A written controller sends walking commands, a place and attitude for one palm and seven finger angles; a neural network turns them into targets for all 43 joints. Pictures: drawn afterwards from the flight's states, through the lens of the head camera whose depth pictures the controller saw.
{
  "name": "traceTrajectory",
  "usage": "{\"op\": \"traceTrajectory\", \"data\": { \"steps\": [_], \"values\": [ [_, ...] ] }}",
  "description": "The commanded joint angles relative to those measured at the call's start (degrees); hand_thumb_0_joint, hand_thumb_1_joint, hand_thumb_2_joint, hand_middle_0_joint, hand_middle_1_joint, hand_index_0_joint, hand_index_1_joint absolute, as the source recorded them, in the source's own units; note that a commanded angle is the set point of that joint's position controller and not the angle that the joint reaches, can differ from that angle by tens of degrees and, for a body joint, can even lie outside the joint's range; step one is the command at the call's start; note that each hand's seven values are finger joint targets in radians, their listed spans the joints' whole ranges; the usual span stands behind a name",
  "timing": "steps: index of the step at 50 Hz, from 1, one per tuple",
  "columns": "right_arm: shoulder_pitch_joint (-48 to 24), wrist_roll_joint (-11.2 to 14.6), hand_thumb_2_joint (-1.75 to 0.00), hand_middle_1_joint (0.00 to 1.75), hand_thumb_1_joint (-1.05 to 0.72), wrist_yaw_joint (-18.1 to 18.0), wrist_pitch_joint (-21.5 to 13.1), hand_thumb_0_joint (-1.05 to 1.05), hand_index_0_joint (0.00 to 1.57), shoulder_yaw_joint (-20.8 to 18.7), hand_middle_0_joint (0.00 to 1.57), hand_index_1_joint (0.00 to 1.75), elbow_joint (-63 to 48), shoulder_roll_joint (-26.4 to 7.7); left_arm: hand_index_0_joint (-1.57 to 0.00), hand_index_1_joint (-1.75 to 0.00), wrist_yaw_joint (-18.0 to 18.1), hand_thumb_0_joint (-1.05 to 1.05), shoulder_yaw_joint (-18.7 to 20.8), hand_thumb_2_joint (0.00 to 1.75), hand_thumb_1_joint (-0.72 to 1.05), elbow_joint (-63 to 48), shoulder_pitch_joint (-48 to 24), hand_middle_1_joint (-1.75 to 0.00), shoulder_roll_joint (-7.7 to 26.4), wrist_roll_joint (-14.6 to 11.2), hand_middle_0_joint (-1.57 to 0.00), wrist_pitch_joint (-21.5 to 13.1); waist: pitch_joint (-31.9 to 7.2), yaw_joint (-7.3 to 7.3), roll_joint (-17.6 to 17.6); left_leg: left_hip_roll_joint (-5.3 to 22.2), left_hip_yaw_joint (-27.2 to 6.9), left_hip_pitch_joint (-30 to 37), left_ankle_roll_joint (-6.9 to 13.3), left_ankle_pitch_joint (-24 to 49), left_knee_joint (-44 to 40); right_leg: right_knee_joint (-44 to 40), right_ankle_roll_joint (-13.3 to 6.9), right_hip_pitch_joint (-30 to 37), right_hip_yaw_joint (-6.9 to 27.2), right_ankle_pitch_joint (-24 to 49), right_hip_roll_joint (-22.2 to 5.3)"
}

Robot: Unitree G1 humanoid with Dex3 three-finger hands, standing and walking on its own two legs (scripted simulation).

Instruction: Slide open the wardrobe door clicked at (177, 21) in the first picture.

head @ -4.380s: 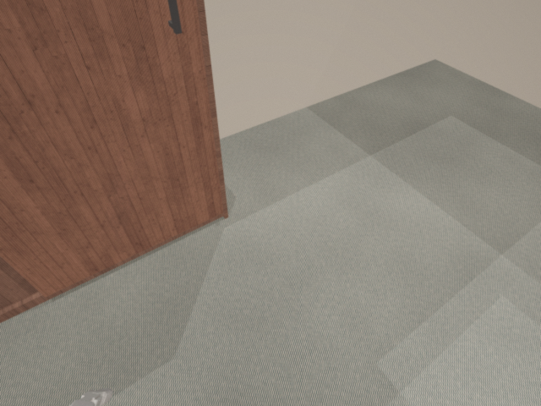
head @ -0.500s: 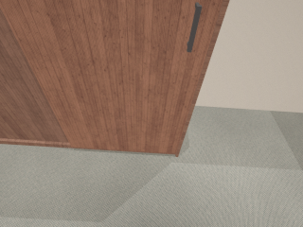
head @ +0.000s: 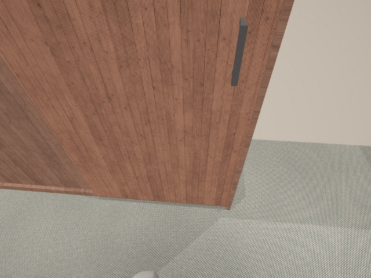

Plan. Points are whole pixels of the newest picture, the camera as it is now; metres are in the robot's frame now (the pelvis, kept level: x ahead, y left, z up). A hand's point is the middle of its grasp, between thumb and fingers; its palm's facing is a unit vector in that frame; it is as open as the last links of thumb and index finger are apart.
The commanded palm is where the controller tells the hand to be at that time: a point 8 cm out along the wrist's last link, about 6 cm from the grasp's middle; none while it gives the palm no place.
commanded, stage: take the last steps up to it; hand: right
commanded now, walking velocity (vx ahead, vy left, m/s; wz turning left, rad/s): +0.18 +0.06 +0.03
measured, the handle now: (238, 53) +0.59 -0.10 +0.20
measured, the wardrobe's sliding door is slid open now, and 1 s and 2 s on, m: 0.00 0.00 0.00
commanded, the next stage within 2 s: come to a stop and stand still in 0.12 s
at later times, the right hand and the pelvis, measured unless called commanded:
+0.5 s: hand (249, 274) +0.18 -0.14 -0.18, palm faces +0.07 +0.97 -0.22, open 7.2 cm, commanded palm none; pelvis +0.12 +0.04 -0.01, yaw -1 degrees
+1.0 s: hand out of the picture +0.13 -0.14 -0.19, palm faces +0.01 +0.97 -0.23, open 7.4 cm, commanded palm none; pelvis +0.08 +0.05 -0.03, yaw -1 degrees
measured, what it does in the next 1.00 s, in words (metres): steps on the spot: left foot, then right foot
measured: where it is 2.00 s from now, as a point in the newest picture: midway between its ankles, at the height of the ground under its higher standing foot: outside the picture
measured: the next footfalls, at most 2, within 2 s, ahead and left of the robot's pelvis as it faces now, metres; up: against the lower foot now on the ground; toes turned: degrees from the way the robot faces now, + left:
left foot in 0.20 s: +0.16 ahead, +0.16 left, +0.00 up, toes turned +8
right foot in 0.54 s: +0.20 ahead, -0.07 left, +0.00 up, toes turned -4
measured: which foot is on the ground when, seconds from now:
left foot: up 0.00-0.18, down 0.20-0.56, up 0.58-0.84, down 0.86-1.00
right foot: down 0.00-0.22, up 0.24-0.52, down 0.54-1.00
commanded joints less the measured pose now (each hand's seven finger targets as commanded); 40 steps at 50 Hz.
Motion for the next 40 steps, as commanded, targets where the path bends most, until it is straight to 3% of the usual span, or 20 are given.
{"op": "traceTrajectory", "data": {
  "steps": [1,6,8,9,10,11,12,15,17,22,25,26,27,28,29,31,33,36,39,40],
  "values": [
    [-2.0,0.0,-0.90,0.30,-0.90,0.2,-0.6,0.00,0.20,0.3,0.20,0.30,-4.0,0.3,-0.20,-0.30,0.2,0.00,1.7,0.90,0.90,-0.6,4.7,-0.30,7.3,0.1,-0.20,-0.6,4.5,0.98,-7.7,1.6,0.3,-0.8,-0.9,2.1,-10.5,-15.0,-6.1,-3.1,10.6,1.2,-14.4],
    [-5.0,-0.1,-0.90,0.30,-0.90,0.0,-1.2,0.00,0.20,0.1,0.20,0.30,-5.6,-0.4,-0.20,-0.30,-0.2,0.00,2.6,0.90,0.90,0.4,5.3,-0.30,8.1,0.4,-0.20,0.6,4.0,1.08,-8.1,-0.7,3.1,5.9,-0.9,2.6,-21.5,-10.0,-5.6,-3.1,10.0,0.1,-14.3],
    [-0.7,-0.1,-0.90,0.30,-0.90,-0.2,-1.7,0.00,0.20,-0.3,0.20,0.30,-3.9,-1.5,-0.20,-0.30,-0.3,0.00,2.3,0.90,0.90,0.7,5.0,-0.30,7.3,0.3,-0.20,0.9,1.5,-1.20,-5.8,-2.5,4.5,15.1,-0.5,6.8,-29.0,-3.4,-2.9,-4.8,7.8,-1.5,-11.6],
    [3.7,-0.2,-0.90,0.30,-0.90,-0.5,-2.3,0.00,0.20,-0.8,0.20,0.30,-2.4,-3.9,-0.20,-0.30,-0.5,0.00,2.1,0.90,0.90,0.9,5.2,-0.30,5.8,0.0,-0.20,0.7,-1.0,-3.25,-1.5,0.1,0.7,23.3,0.7,7.1,-32.7,4.7,-1.0,-8.6,4.8,-2.8,-8.5],
    [8.6,-0.4,-0.90,0.30,-0.90,-1.1,-3.1,0.00,0.20,-1.6,0.20,0.30,-0.7,-9.0,-0.20,-0.30,-0.9,0.00,1.2,0.90,0.90,0.0,6.0,-0.30,2.6,-0.5,-0.20,0.5,-4.4,-4.63,11.3,11.6,-13.4,33.0,5.0,8.2,-36.7,18.2,1.6,-18.9,-0.3,-11.1,-2.9],
    [11.8,0.3,-0.90,0.30,-0.90,-1.5,-3.0,0.00,0.20,-1.9,0.20,0.30,-0.8,-12.2,-0.20,-0.30,-1.0,0.00,0.8,0.90,0.90,-2.3,3.6,-0.30,2.6,-0.7,-0.20,1.2,-4.3,-5.45,13.9,19.4,-23.3,31.8,9.7,11.7,-42.9,29.8,2.2,-23.1,2.7,-23.8,-0.1],
    [8.5,0.6,-0.90,0.30,-0.90,-1.9,-3.3,0.00,0.20,-1.5,0.20,0.30,-1.2,-11.1,-0.20,-0.30,-0.7,0.00,0.9,0.90,0.90,-1.9,2.4,-0.30,3.3,-0.6,-0.20,1.7,-3.8,-4.53,13.7,18.8,-22.0,25.7,10.3,15.7,-43.8,33.7,2.1,-21.5,7.7,-21.4,-2.1],
    [-2.7,0.2,-0.90,0.30,-0.90,-2.6,-3.0,0.00,0.20,0.5,0.20,0.30,-3.5,-5.2,-0.20,-0.30,0.0,0.00,0.2,0.90,0.90,0.8,4.0,-0.30,1.2,-1.0,-0.20,2.5,-1.3,0.28,4.0,13.7,-8.6,16.6,9.0,38.6,-39.2,28.0,3.7,-13.3,9.7,-14.3,-3.3],
    [-4.1,-0.1,-0.90,0.30,-0.90,-3.2,-2.5,0.00,0.20,-0.1,0.20,0.30,-4.5,-5.8,-0.20,-0.30,0.1,0.00,0.3,0.90,0.90,1.1,5.1,-0.30,0.4,-1.4,-0.20,3.4,-2.7,0.63,4.7,12.6,-4.9,16.0,8.8,44.3,-36.8,23.0,4.2,-10.6,8.2,-12.0,-1.6],
    [-3.9,0.0,-0.90,0.30,-0.90,-3.7,-0.5,0.00,0.20,-1.6,0.20,0.30,-5.5,-9.1,-0.20,-0.30,-0.2,0.00,1.4,0.90,0.90,-2.6,0.6,-0.30,3.7,-0.9,-0.20,4.7,-3.0,-0.72,6.8,13.4,-5.5,20.0,9.5,45.7,-33.6,16.7,4.7,-12.3,7.0,-8.3,0.4],
    [-5.3,0.4,-0.90,0.30,-0.90,-3.6,0.4,0.00,0.20,-1.8,0.20,0.30,-6.4,-9.1,-0.20,-0.30,-0.2,0.00,2.1,0.90,0.90,-3.7,0.8,-0.30,5.1,-0.7,-0.20,4.7,-3.0,0.91,7.4,11.4,-4.3,14.3,6.5,36.7,-29.8,5.4,4.1,-3.4,6.6,3.4,-0.1],
    [-5.0,0.5,-0.90,0.30,-0.90,-3.3,0.7,0.00,0.20,-1.4,0.20,0.30,-7.0,-7.8,-0.20,-0.30,-0.2,0.00,2.4,0.90,0.90,-3.8,1.5,-0.30,6.8,-0.6,-0.20,4.3,-4.2,1.16,1.9,7.9,-1.9,9.9,3.4,27.0,-26.1,2.3,2.4,2.4,9.4,18.0,-3.7],
    [-3.1,0.7,-0.90,0.30,-0.90,-3.3,1.1,0.00,0.20,-1.0,0.20,0.30,-8.0,-5.3,-0.20,-0.30,-0.1,0.00,2.9,0.90,0.90,-4.8,1.9,-0.30,10.6,-0.2,-0.20,3.9,-5.9,1.01,-9.5,1.8,2.2,5.8,-0.7,10.3,-20.0,0.3,-2.5,5.5,18.6,37.7,-13.4],
    [-2.7,0.9,-0.90,0.30,-0.90,-3.6,1.5,0.00,0.20,-0.4,0.20,0.30,-8.2,-4.2,-0.20,-0.30,0.1,0.00,3.0,0.90,0.90,-5.5,0.8,-0.30,12.4,-0.2,-0.20,3.9,-6.2,1.36,-16.7,-2.9,2.0,4.7,-2.2,-15.3,-7.8,-4.4,-8.2,3.8,23.7,46.7,-19.5],
    [-3.5,0.7,-0.90,0.30,-0.90,-3.8,2.0,0.00,0.20,-0.5,0.20,0.30,-7.9,-4.8,-0.20,-0.30,0.9,0.00,2.9,0.90,0.90,-5.8,-0.4,-0.30,12.7,-0.1,-0.20,3.7,-6.7,1.82,-14.5,-3.3,-3.8,4.7,-1.9,-18.8,1.3,-4.3,-10.4,0.9,24.1,43.3,-19.9],
    [-3.1,0.4,-0.90,0.30,-0.90,-3.3,1.6,0.00,0.20,-0.9,0.20,0.30,-7.2,-5.3,-0.20,-0.30,1.2,0.00,2.6,0.90,0.90,-7.5,-4.9,-0.30,11.1,0.0,-0.20,3.4,-5.2,0.44,-8.9,-3.1,-6.2,-0.1,-1.6,-14.4,7.4,-1.4,-11.0,2.7,20.0,43.3,-17.5],
    [-1.8,0.6,-0.90,0.30,-0.90,-3.0,1.6,0.00,0.20,-0.7,0.20,0.30,-6.9,-4.7,-0.20,-0.30,1.3,0.00,2.5,0.90,0.90,-8.1,-6.3,-0.30,10.9,-0.1,-0.20,3.3,-6.9,0.19,-7.1,-3.1,-5.8,-0.7,-2.4,-11.2,6.2,-1.0,-9.7,5.7,16.1,41.6,-15.2],
    [-2.0,0.4,-0.90,0.30,-0.90,-2.7,2.0,0.00,0.20,-0.5,0.20,0.30,-7.5,-4.8,-0.20,-0.30,1.1,0.00,2.7,0.90,0.90,-7.9,-6.3,-0.30,10.8,-0.3,-0.20,3.3,-6.0,0.62,-9.5,-2.6,-4.4,1.2,-2.9,-11.3,-0.9,-2.3,-9.3,5.5,15.4,36.1,-14.7],
    [-2.2,0.4,-0.90,0.30,-0.90,-2.4,2.1,0.00,0.20,0.1,0.20,0.30,-8.0,-3.8,-0.20,-0.30,0.6,0.00,3.1,0.90,0.90,-7.4,-6.1,-0.30,11.8,-0.1,-0.20,3.7,-5.9,1.42,-11.5,-2.3,-2.2,5.4,-2.4,-10.8,-10.0,-4.6,-8.7,3.7,16.1,23.6,-14.4],
    [3.4,0.8,-0.90,0.30,-0.90,-3.7,0.8,0.00,0.20,1.2,0.20,0.30,-6.2,-6.1,-0.20,-0.30,0.4,0.00,4.2,0.90,0.90,-8.9,-8.9,-0.30,16.7,-0.9,-0.20,2.6,-11.8,-1.45,-9.8,-0.2,-7.4,4.9,0.0,-7.6,-18.6,8.3,-5.9,5.7,16.3,35.9,-15.2]
  ]
}}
